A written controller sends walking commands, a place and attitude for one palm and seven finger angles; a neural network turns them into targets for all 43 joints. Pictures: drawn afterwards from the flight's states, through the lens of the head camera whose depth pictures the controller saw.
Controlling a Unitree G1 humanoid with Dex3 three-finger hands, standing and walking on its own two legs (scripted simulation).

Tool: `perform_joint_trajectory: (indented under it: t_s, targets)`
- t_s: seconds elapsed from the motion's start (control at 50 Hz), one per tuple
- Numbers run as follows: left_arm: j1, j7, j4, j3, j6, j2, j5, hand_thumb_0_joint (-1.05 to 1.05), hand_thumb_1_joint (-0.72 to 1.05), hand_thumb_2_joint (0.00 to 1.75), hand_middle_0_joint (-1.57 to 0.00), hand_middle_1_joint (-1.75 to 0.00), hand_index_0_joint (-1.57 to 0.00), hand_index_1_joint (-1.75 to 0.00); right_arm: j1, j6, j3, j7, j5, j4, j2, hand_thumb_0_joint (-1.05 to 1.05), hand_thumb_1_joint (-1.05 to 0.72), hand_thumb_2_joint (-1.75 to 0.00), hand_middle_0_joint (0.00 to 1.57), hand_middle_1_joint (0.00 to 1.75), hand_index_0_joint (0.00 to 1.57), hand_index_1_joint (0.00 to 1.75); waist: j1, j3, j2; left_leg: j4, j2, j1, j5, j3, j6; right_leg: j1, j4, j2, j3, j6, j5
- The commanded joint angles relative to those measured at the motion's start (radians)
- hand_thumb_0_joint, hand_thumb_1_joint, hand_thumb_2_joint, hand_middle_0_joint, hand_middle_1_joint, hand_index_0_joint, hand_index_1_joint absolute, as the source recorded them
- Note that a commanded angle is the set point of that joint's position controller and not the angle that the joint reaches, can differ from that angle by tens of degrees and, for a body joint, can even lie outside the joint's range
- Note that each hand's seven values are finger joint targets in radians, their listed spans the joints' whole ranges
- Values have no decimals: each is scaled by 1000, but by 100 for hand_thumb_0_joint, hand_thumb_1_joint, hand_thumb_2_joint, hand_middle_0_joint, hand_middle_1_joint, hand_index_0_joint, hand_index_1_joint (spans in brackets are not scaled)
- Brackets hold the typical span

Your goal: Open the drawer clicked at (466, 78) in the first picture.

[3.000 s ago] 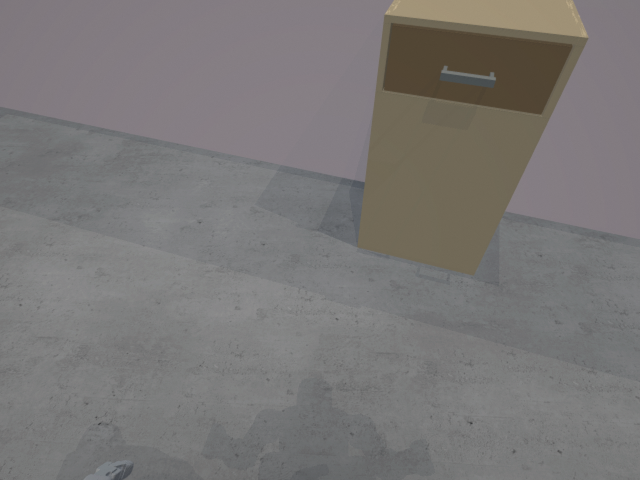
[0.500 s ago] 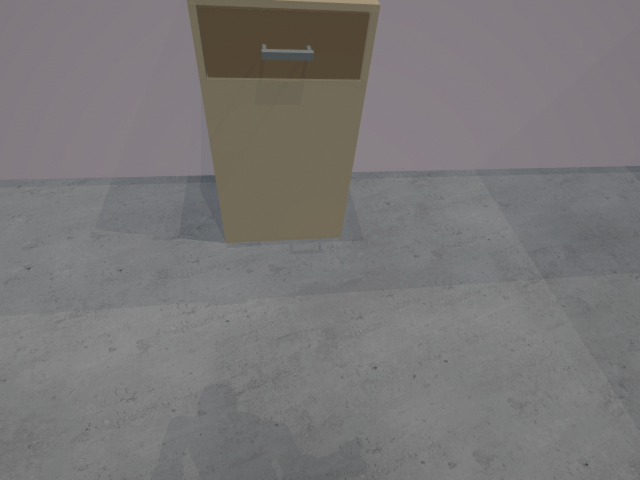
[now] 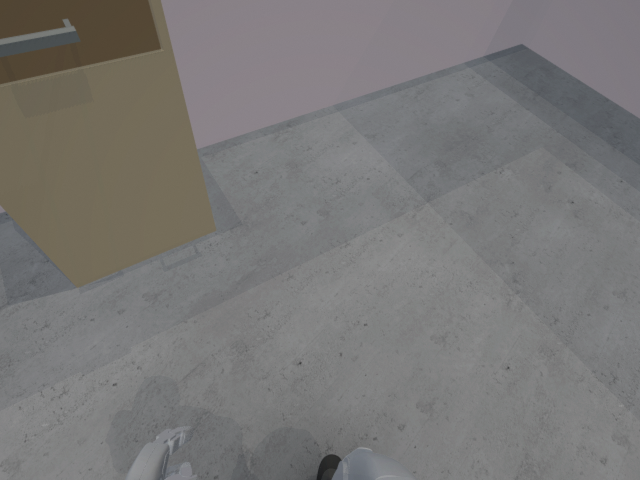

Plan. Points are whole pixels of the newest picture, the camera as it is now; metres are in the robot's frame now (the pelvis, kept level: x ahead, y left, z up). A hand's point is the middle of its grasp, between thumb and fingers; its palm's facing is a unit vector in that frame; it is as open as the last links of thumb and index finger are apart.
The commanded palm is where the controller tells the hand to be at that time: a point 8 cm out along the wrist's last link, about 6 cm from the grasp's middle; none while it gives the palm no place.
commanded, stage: walk to a spot facing it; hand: left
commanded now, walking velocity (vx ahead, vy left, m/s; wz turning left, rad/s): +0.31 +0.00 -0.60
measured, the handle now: (34, 35) +0.82 +0.53 +0.06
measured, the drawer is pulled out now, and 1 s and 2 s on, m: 0.00 0.00 0.00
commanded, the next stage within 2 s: none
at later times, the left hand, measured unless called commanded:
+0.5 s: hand (140, 387) +0.26 +0.26 -0.16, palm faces -0.15 -0.96 -0.22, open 7.4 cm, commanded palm none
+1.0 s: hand (263, 254) +0.49 +0.10 -0.13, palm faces -0.57 -0.77 -0.28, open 7.4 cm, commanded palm none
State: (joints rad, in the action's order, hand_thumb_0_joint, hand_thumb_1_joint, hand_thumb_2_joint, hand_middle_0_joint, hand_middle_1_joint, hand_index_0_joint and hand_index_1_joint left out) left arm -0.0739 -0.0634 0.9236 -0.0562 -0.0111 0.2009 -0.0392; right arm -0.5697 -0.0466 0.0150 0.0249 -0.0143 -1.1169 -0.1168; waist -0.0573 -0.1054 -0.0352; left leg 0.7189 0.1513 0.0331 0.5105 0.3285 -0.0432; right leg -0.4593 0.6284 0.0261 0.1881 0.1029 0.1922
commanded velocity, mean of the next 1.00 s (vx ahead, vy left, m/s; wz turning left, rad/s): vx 0.08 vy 0.00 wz -0.60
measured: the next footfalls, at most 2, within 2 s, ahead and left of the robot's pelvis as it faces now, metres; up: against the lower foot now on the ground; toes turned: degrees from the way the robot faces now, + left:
left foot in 0.42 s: +0.32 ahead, +0.15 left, +0.00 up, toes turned -6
right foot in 0.90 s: +0.27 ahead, -0.11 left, +0.00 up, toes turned -41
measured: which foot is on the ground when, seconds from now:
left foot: down 0.00-0.00, up 0.02-0.40, down 0.42-0.90, up 0.92-1.00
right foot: down 0.00-0.44, up 0.46-0.88, down 0.90-1.00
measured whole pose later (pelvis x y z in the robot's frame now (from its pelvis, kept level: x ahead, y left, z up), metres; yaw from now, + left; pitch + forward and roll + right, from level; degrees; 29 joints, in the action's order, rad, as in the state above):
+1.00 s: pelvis +0.27 +0.01 +0.01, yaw -36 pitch +1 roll +1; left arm -0.12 -0.01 0.88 -0.07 0.00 0.20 -0.02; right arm -0.26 0.05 0.08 0.02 -0.02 -0.97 -0.24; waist -0.03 -0.12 0.05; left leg 1.14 0.17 -0.40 0.55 0.15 -0.08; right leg -0.39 0.69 -0.02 0.10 0.05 0.31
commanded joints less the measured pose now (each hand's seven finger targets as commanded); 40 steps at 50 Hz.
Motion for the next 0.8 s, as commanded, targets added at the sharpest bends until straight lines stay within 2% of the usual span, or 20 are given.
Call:
perform_joint_trajectory:
  t_s: [0.0, 0.02, 0.04, 0.06, 0.08, 0.14, 0.22, 0.26, 0.32, 0.36, 0.38, 0.4, 0.42, 0.44, 0.46, 0.5, 0.56, 0.64, 0.7, 0.78]
  targets:
    - [-386, 60, 31, -81, -17, 305, 44, 0, 90, 90, -20, -30, -20, -30, 161, -35, 46, 11, 23, 192, -168, 0, -90, -90, 20, 30, 20, 30, 198, 357, -5, 854, -29, -731, 17, -303, 12, 785, -238, -462, -705, 253, -357]
    - [-310, 62, 11, -69, -20, 258, 41, 0, 90, 90, -20, -30, -20, -30, 182, -35, 48, 1, 14, 193, -164, 0, -90, -90, 20, 30, 20, 30, 166, 249, -21, 804, 17, -733, -101, -309, 6, 633, -281, -409, -617, 197, -266]
    - [-247, 65, 3, -58, -22, 222, 41, 0, 90, 90, -20, -30, -20, -30, 206, -26, 50, -1, 7, 194, -160, 0, -90, -90, 20, 30, 20, 30, 122, 186, 55, 742, 46, -708, -142, -324, -4, 489, -294, -381, -569, 170, -237]
    - [-202, 67, -5, -45, -32, 188, 38, 0, 90, 90, -20, -30, -20, -30, 227, -11, 49, -2, -2, 187, -152, 0, -90, -90, 20, 30, 20, 30, 92, 107, 89, 676, 61, -638, -158, -321, -5, 305, -326, -344, -502, 142, -219]
    - [-167, 70, -8, -43, -39, 172, 27, 0, 90, 90, -20, -30, -20, -30, 206, 2, 50, -4, -7, 178, -135, 0, -90, -90, 20, 30, 20, 30, 59, 82, 109, 626, 56, -587, -161, -318, -6, 209, -343, -313, -454, 133, -198]
    - [-125, 65, -11, -39, -47, 159, 13, 0, 90, 90, -20, -30, -20, -30, 156, 26, 50, -10, -11, 177, -107, 0, -90, -90, 20, 30, 20, 30, 1, 58, 2, 463, 44, -539, -205, -284, -31, 64, -370, -227, -348, 101, -141]
    - [-162, 55, -6, -42, -51, 160, 15, 0, 90, 90, -20, -30, -20, -30, 278, 15, 51, -28, -12, 234, -120, 0, -90, -90, 20, 30, 20, 30, 32, 59, -115, 223, 15, -550, -312, -267, -44, 92, -347, -161, -344, 81, -88]
    - [-195, 56, -8, -46, -47, 167, 15, 0, 90, 90, -20, -30, -20, -30, 359, 5, 48, -31, -11, 262, -126, 0, -90, -90, 20, 30, 20, 30, 67, 71, -131, 101, -17, -536, -298, -257, -42, 150, -309, -165, -385, 75, -127]
    - [-225, 59, -15, -57, -37, 193, 16, 0, 90, 90, -20, -30, -20, -30, 422, -10, 49, -27, -5, 287, -141, 0, -90, -90, 20, 30, 20, 30, 95, 113, -128, -45, -66, -468, -247, -236, -33, 241, -228, -183, -448, 71, -241]
    - [-215, 62, -23, -60, -25, 195, 23, 0, 90, 90, -20, -30, -20, -30, 387, -13, 55, -16, -2, 275, -170, 0, -90, -90, 20, 30, 20, 30, 67, 136, -113, -184, -83, -328, -297, -227, -31, 223, -143, -165, -453, 38, -282]
    - [-205, 64, -30, -57, -21, 170, 25, 0, 90, 90, -20, -30, -20, -30, 298, -18, 66, -6, -5, 249, -211, 0, -90, -90, 20, 30, 20, 30, 23, 180, -19, -288, -42, -121, -369, -259, -16, 122, -7, -118, -413, -3, -251]
    - [-242, 58, -45, -48, -17, 109, 41, 0, 90, 90, -20, -30, -20, -30, 203, -23, 88, 2, -21, 232, -324, 0, -90, -90, 20, 30, 20, 30, -9, 286, 230, -320, 227, 132, -505, -532, 70, -85, 245, 15, -288, -74, 58]
    - [-250, 55, -55, -37, -26, 85, 38, 0, 90, 90, -20, -30, -20, -30, 134, -11, 90, -2, -17, 222, -373, 0, -90, -90, 20, 30, 20, 30, -22, 327, 349, -337, 431, 174, -696, -676, 174, -189, 527, 27, -198, -112, 458]
    - [-240, 58, -46, -46, -18, 128, 27, 0, 90, 90, -20, -30, -20, -30, 183, 2, 75, -8, -13, 236, -321, 0, -90, -90, 20, 30, 20, 30, -9, 269, 212, -357, 411, 33, -613, -603, 198, -164, 621, -36, -226, -117, 442]
    - [-226, 56, -38, -52, -7, 117, 20, 0, 90, 90, -20, -30, -20, -30, 264, -1, 63, -4, -13, 246, -272, 0, -90, -90, 20, 30, 20, 30, 17, 201, 243, -399, 359, -63, -575, -531, 165, -178, 654, -56, -221, -134, 366]
    - [-186, 38, -47, -53, 5, 108, 13, 0, 90, 90, -20, -30, -20, -30, 327, -2, 46, -1, -14, 258, -224, 0, -90, -90, 20, 30, 20, 30, 39, 92, 198, -399, 289, -183, -648, -399, 141, -164, 660, -97, -190, -145, 284]
    - [-233, 32, -40, -49, 40, 68, 19, 0, 90, 90, -20, -30, -20, -30, 355, 1, 50, 3, -10, 248, -213, 0, -90, -90, 20, 30, 20, 30, 74, 98, 230, -390, 223, -213, -679, -203, 117, -115, 610, -104, -146, -157, 194]
    - [-194, 29, -60, -52, 64, 51, 17, 0, 90, 90, -20, -30, -20, -30, 341, 9, 59, 5, -6, 236, -211, 0, -90, -90, 20, 30, 20, 30, 69, 78, 234, -417, 227, -201, -596, -138, 129, -131, 511, -126, -125, -172, 125]
    - [-123, 28, -86, -49, 66, 39, 14, 0, 90, 90, -20, -30, -20, -30, 315, 16, 74, 2, -12, 227, -222, 0, -90, -90, 20, 30, 20, 30, 45, 76, 228, -400, 236, -167, -600, -104, 136, -111, 359, -133, -104, -173, 119]
    - [-81, 32, -105, -43, 51, 42, 12, 0, 90, 90, -20, -30, -20, -30, 296, 29, 93, -7, -16, 215, -250, 0, -90, -90, 20, 30, 20, 30, 21, 90, 242, -318, 258, -117, -660, -66, 131, -29, 164, -96, -53, -151, 142]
